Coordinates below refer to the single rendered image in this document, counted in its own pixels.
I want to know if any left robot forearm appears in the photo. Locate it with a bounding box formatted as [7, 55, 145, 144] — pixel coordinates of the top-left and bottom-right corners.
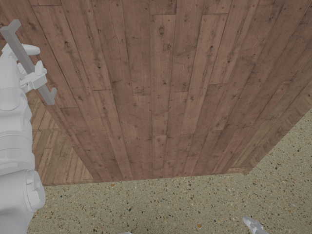
[0, 87, 35, 175]

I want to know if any right robot hand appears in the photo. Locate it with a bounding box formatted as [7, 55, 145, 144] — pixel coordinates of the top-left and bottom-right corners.
[243, 216, 268, 234]

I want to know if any handle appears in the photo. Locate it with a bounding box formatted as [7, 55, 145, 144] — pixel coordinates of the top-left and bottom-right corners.
[0, 19, 57, 105]

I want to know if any wardrobe door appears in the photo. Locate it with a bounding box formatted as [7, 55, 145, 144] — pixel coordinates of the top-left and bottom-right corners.
[230, 56, 312, 168]
[0, 0, 312, 183]

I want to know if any left robot hand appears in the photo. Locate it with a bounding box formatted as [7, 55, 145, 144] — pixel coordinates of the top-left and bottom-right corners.
[0, 43, 47, 93]

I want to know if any left robot upper arm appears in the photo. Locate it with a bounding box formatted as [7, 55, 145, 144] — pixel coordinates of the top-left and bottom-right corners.
[0, 169, 45, 234]

